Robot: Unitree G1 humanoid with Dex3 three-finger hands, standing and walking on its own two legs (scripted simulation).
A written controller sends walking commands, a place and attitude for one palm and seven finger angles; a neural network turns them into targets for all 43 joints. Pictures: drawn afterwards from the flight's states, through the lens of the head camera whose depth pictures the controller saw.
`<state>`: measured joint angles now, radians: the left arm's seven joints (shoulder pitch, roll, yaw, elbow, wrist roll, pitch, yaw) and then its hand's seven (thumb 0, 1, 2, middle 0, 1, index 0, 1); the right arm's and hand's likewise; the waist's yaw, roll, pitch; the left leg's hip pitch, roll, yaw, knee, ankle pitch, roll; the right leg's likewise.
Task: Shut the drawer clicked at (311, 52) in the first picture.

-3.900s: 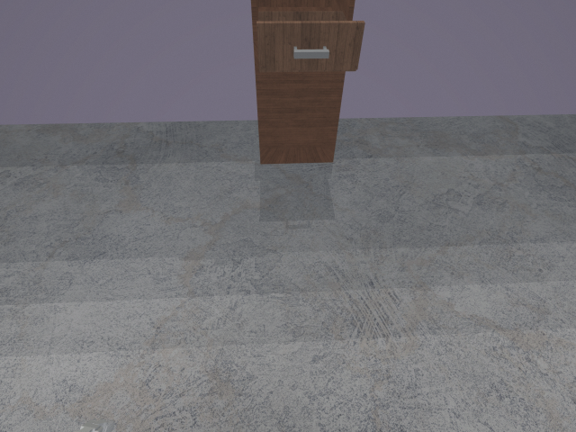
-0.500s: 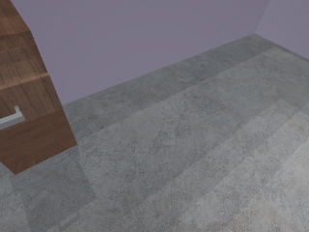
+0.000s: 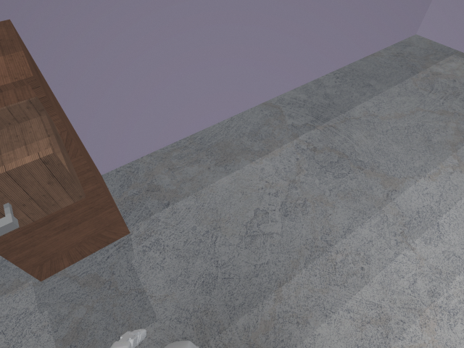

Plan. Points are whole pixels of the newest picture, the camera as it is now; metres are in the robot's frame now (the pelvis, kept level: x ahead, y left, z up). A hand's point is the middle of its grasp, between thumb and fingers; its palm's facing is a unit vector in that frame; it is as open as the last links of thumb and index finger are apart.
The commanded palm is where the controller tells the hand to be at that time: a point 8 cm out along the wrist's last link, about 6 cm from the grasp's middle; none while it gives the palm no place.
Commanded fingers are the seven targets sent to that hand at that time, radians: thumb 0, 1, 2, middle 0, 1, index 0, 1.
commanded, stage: turn to face it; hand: left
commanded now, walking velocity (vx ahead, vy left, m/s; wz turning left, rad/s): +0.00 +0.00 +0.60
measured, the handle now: out of the picture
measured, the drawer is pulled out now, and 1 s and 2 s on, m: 0.30 0.30 0.30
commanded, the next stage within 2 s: take the last steps up to it in 0.82 s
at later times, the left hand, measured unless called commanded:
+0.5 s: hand out of the picture +0.03 +0.26 -0.15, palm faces +0.31 -0.91 -0.29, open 7.4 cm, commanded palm none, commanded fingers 0.00 0.90 0.90 -0.20 -0.30 -0.20 -0.30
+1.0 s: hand out of the picture -0.11 +0.18 -0.18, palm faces +0.55 -0.80 -0.23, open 7.4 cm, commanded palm none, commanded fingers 0.00 0.90 0.90 -0.20 -0.30 -0.20 -0.30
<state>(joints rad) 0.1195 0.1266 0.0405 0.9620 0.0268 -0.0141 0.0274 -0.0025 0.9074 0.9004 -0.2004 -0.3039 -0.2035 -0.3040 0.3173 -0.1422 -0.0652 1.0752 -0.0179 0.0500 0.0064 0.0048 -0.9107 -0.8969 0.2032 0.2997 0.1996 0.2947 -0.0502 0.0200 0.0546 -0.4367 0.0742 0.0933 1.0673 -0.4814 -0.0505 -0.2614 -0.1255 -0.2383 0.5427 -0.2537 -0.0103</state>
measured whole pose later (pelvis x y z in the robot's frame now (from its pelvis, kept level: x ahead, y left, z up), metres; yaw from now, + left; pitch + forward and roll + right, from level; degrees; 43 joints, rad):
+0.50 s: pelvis +0.01 +0.02 +0.00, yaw +16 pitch +1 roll -1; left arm 0.19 0.25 0.09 0.90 0.01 0.06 0.01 0.00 0.91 0.90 -0.20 -0.30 -0.20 -0.30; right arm 0.18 -0.24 -0.07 0.89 -0.03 0.03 0.01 0.00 -0.90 -0.90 0.20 0.30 0.20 0.30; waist -0.01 0.02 0.06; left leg -0.34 -0.02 -0.01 0.50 -0.17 0.03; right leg -0.41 -0.06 -0.02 0.87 -0.43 0.08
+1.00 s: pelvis -0.02 +0.00 -0.01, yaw +30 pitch -1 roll +0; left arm 0.30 0.21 0.05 0.97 0.02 0.02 0.02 0.00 0.90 0.90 -0.20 -0.30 -0.21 -0.30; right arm 0.13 -0.22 -0.05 0.96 -0.02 0.04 0.01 0.00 -0.91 -0.90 0.20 0.30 0.20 0.29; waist 0.04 -0.03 0.07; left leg -0.22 0.01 0.06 0.54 -0.30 -0.01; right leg -0.26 -0.14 -0.19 0.61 -0.31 0.03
